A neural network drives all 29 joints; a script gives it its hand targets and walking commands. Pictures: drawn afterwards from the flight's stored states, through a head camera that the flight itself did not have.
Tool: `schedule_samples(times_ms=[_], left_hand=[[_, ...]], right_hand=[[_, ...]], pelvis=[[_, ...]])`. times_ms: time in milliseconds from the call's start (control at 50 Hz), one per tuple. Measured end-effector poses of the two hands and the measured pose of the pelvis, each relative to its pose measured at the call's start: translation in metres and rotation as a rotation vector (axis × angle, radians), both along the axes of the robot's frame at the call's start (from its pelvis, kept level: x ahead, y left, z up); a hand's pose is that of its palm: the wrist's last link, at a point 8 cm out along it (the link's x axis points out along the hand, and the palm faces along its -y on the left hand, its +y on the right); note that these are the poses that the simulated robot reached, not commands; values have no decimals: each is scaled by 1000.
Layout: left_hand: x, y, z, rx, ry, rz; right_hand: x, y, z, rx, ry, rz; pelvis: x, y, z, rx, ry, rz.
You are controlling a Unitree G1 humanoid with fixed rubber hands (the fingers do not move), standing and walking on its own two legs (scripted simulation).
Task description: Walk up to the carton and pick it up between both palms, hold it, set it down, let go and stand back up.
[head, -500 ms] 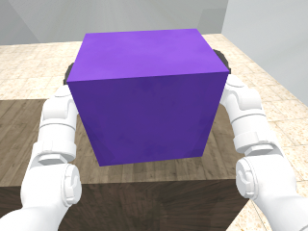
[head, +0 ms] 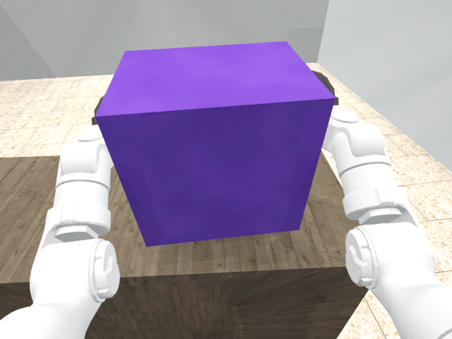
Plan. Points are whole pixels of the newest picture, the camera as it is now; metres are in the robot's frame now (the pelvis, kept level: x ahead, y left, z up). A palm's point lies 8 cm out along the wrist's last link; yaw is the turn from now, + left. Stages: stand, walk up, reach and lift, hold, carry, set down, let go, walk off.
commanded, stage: hold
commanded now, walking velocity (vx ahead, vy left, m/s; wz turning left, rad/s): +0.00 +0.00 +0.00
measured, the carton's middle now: (215, 144) +0.39 +0.02 +0.20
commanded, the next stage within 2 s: none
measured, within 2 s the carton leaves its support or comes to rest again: neither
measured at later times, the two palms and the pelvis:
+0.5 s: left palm (107, 133) +0.38 +0.21 +0.23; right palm (326, 116) +0.39 -0.17 +0.25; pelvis +0.00 +0.00 +0.00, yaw +0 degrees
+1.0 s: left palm (107, 132) +0.38 +0.21 +0.23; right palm (326, 116) +0.39 -0.17 +0.25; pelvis +0.00 +0.00 +0.00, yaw +0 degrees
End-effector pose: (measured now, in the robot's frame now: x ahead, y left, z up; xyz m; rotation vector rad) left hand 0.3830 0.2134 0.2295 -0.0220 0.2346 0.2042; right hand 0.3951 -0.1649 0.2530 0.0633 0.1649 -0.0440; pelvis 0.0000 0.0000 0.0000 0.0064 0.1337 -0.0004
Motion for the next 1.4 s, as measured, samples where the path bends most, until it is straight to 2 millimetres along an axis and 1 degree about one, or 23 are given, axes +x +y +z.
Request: schedule_samples(times_ms=[140, 1400], left_hand=[[3, -4, 1, 7, 5, -7], [0, -4, 4, 13, 11, -6]], right_hand=[[0, -4, -1, 0, 4, -7], [-2, -4, -2, 1, 10, -5]], pelvis=[[1, 0, 0, 1, 2, 0], [1, 0, 0, 1, -1, 0]])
